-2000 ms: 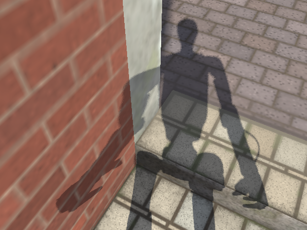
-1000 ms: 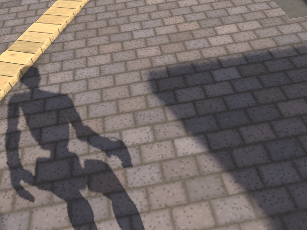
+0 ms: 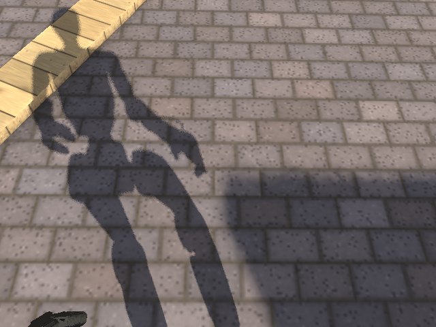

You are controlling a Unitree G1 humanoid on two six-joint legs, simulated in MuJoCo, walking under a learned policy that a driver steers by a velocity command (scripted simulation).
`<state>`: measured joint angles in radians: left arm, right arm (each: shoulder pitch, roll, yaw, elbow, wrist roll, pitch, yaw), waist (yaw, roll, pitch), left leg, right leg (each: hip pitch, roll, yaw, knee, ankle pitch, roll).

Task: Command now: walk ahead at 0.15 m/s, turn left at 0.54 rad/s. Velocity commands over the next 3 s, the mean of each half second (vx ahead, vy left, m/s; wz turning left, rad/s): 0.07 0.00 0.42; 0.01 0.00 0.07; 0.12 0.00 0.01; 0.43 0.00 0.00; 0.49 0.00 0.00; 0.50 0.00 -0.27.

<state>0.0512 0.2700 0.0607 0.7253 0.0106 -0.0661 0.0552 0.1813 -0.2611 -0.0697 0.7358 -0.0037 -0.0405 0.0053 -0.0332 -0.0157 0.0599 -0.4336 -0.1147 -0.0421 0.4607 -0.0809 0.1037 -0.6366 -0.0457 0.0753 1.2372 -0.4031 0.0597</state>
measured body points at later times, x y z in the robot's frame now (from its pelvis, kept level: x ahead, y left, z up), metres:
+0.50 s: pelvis +0.09 -0.04 +0.01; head +0.13 -0.05 +0.46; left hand +0.17 +0.25 -0.09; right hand +0.33 -0.26 -0.09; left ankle +0.04 +0.08 -0.67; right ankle +0.16 -0.16 -0.73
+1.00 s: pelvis +0.10 +0.00 +0.00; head +0.10 +0.00 +0.45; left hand +0.13 +0.27 -0.13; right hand +0.27 -0.20 -0.11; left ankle +0.05 +0.09 -0.73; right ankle +0.16 -0.16 -0.73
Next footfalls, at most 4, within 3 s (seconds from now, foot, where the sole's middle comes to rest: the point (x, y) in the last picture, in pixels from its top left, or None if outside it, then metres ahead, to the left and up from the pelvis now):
0.30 right None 0.20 -0.15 -0.77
0.60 left None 0.09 0.10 -0.77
1.94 left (155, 288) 0.53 0.18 -0.77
2.48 right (207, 188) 0.88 0.02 -0.77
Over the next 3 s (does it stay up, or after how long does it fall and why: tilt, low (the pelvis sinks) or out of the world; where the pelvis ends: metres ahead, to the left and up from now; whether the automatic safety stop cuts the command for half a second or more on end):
stays up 0.95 0.15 0.00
